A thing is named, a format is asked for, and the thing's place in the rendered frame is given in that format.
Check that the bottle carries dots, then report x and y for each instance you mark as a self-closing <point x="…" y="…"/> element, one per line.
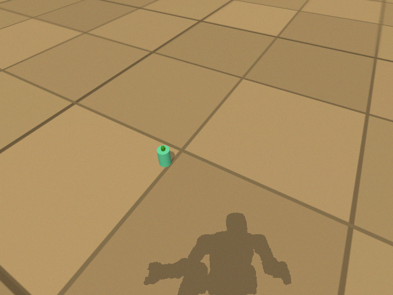
<point x="164" y="156"/>

